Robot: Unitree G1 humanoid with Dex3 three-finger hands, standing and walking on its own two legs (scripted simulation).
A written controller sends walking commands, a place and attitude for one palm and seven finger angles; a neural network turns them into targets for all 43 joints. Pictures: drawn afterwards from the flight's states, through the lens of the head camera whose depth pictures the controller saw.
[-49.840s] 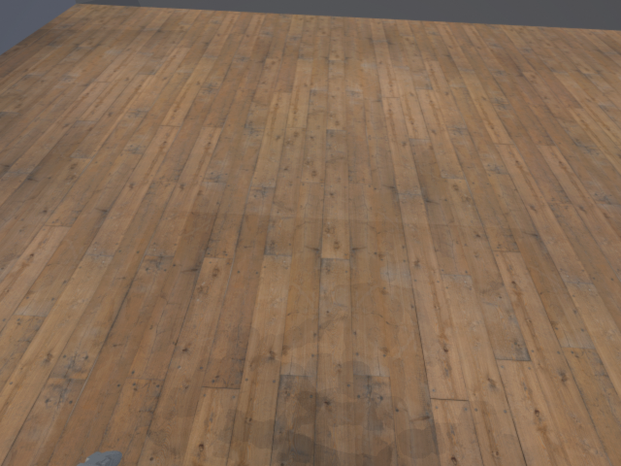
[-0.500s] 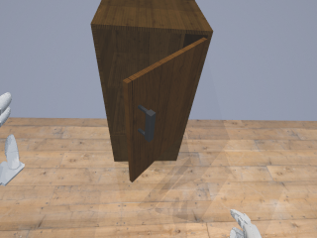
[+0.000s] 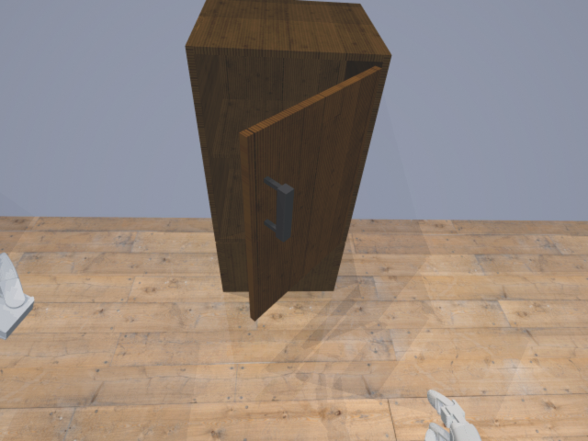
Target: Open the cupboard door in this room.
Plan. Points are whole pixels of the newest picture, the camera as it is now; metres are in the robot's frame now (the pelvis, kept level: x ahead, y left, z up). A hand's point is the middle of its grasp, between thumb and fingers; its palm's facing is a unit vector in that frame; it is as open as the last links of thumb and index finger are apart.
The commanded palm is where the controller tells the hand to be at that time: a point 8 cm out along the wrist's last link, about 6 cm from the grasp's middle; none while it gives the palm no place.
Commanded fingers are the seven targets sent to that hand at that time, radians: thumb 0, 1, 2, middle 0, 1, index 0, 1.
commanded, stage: stop stepping back and stand still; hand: left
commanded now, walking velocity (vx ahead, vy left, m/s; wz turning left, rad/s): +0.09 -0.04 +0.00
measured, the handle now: (276, 209) +0.53 +0.05 -0.01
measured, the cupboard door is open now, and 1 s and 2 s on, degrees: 46 46 46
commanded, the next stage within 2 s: let the arm hang, fingers relaxed in 0.54 s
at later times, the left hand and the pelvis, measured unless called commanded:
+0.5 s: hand (76, 272) +0.25 +0.25 +0.16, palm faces +0.38 -0.79 -0.48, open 7.4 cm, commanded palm +0.18 +0.29 +0.18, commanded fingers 0.00 0.90 0.90 -0.20 -0.30 -0.20 -0.30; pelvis +0.04 -0.01 +0.00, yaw -1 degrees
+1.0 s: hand out of the picture +0.01 +0.18 -0.18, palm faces +0.07 -0.98 -0.16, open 7.0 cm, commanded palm none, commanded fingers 0.00 0.90 0.90 -0.20 -0.30 -0.20 -0.30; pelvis +0.01 +0.01 +0.01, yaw +2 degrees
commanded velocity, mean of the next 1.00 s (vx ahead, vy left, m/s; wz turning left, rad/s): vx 0.00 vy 0.00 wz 0.00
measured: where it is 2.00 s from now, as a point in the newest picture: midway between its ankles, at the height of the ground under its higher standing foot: outside the picture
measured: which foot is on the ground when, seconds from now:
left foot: down 0.00-1.00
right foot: down 0.00-1.00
